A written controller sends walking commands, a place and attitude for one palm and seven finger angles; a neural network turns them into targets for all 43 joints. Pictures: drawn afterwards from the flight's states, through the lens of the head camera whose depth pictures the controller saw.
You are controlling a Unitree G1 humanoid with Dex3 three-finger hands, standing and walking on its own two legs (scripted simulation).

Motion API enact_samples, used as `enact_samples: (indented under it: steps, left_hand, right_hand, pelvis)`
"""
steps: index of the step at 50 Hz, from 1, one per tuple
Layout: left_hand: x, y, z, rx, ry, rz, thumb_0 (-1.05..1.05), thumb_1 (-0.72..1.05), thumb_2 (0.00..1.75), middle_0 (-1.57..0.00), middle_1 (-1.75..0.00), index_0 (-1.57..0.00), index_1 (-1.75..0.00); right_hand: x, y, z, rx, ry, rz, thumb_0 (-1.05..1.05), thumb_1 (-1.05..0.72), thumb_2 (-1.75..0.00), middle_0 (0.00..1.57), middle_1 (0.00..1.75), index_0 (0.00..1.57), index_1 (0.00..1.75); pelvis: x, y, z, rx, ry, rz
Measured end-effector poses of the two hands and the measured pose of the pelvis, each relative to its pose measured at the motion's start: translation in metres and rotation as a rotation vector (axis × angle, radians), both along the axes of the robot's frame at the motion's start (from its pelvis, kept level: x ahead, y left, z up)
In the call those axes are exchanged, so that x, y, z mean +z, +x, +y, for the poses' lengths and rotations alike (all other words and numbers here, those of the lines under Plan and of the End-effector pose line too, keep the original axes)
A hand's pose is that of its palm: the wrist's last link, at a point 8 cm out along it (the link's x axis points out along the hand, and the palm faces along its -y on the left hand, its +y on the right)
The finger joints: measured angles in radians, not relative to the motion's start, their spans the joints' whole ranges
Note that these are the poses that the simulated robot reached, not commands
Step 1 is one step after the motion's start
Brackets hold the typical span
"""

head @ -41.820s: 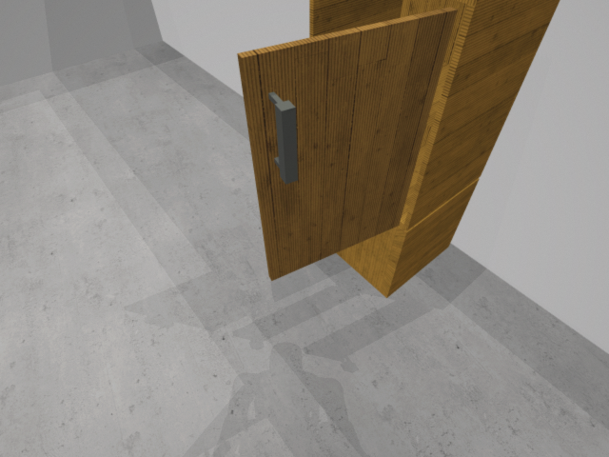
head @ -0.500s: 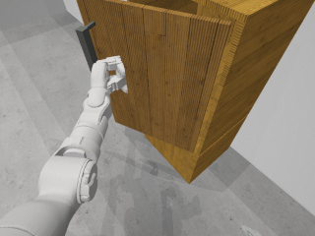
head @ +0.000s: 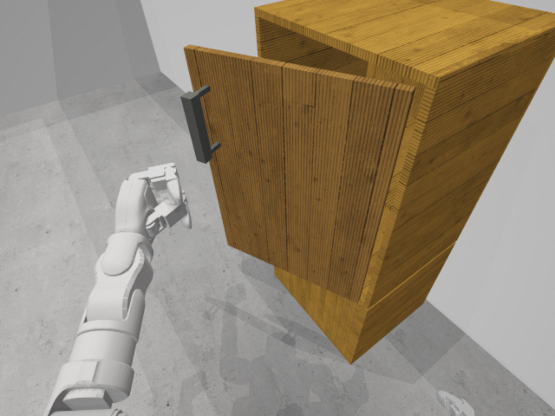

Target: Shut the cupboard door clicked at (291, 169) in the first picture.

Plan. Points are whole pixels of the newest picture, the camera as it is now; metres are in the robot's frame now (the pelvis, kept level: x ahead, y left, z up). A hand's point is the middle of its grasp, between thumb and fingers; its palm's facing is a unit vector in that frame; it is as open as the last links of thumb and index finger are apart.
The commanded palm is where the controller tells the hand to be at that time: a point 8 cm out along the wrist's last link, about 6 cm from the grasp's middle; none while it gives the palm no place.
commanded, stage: draw the hand back to the body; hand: left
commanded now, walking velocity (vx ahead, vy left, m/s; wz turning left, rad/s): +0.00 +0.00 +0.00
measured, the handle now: (204, 124) +0.64 +0.18 +0.12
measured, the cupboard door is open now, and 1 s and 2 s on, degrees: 25 25 25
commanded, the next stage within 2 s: step back with the hand held close in 1.10 s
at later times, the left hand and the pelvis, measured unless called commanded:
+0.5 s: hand (71, 277) +0.24 +0.25 +0.16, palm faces +0.34 -0.89 -0.31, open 4.4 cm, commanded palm +0.19 +0.29 +0.18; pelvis +0.00 +0.02 +0.02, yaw +1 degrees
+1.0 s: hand (18, 310) +0.19 +0.29 +0.16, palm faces +0.48 -0.79 -0.38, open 7.3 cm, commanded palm +0.14 +0.32 +0.19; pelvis +0.01 +0.02 +0.01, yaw +2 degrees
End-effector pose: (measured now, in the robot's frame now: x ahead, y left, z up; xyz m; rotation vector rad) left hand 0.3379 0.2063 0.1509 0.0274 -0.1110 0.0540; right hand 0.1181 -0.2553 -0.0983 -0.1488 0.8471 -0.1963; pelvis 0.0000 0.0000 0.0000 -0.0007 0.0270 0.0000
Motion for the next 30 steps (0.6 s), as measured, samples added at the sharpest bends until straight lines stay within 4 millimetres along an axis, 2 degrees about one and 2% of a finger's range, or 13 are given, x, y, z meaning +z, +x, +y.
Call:
enact_samples:
  steps: [2, 6, 11, 15, 20, 24, 30]
  left_hand:
    - [-0.001, -0.011, 0.005, -0.005, -0.006, 0.032, 0.01, 0.9, 0.9, -1.27, -1.48, -1.28, -1.48]
    - [0.0, -0.04, 0.015, 0.047, 0.113, 0.029, 0.01, 0.9, 0.9, -1.21, -1.41, -1.21, -1.41]
    - [-0.003, -0.077, 0.033, 0.119, 0.171, 0.025, 0.01, 0.9, 0.9, -1.11, -1.29, -1.11, -1.29]
    - [0.002, -0.098, 0.053, 0.192, 0.202, 0.016, 0.01, 0.89, 0.9, -1.01, -1.18, -1.01, -1.18]
    - [0.017, -0.12, 0.072, 0.264, 0.259, -0.01, 0.01, 0.89, 0.9, -0.88, -1.04, -0.88, -1.04]
    - [0.022, -0.137, 0.082, 0.292, 0.295, -0.011, 0.01, 0.9, 0.9, -0.77, -0.92, -0.77, -0.92]
    - [0.02, -0.158, 0.098, 0.338, 0.341, 0.026, 0.01, 0.89, 0.9, -0.6, -0.74, -0.6, -0.74]
  right_hand:
    - [0.01, 0.021, 0.006, 0.024, 0.003, -0.068, 0.01, -0.91, -0.9, 0.2, 0.3, 0.2, 0.29]
    - [0.032, 0.056, 0.025, 0.069, 0.014, -0.183, 0.01, -0.91, -0.9, 0.2, 0.3, 0.2, 0.29]
    - [0.047, 0.075, 0.051, 0.139, 0.028, -0.224, 0.01, -0.91, -0.9, 0.2, 0.3, 0.2, 0.29]
    - [0.045, 0.076, 0.066, 0.183, 0.038, -0.195, 0.01, -0.91, -0.9, 0.2, 0.3, 0.2, 0.3]
    - [0.032, 0.065, 0.077, 0.197, 0.059, -0.14, 0.01, -0.91, -0.9, 0.2, 0.3, 0.2, 0.3]
    - [0.022, 0.053, 0.078, 0.18, 0.07, -0.092, 0.01, -0.91, -0.9, 0.2, 0.3, 0.2, 0.3]
    - [0.016, 0.043, 0.068, 0.145, 0.053, -0.05, 0.01, -0.91, -0.9, 0.2, 0.3, 0.2, 0.3]
  pelvis:
    - [0.001, -0.002, 0.002, 0.004, 0.0, -0.014]
    - [0.005, -0.006, 0.006, 0.008, 0.002, -0.042]
    - [0.01, -0.009, 0.009, 0.014, 0.0, -0.071]
    - [0.012, -0.009, 0.011, 0.021, -0.003, -0.089]
    - [0.014, -0.007, 0.017, 0.022, -0.005, -0.101]
    - [0.015, -0.003, 0.021, 0.018, -0.004, -0.103]
    - [0.015, 0.002, 0.022, 0.014, -0.004, -0.102]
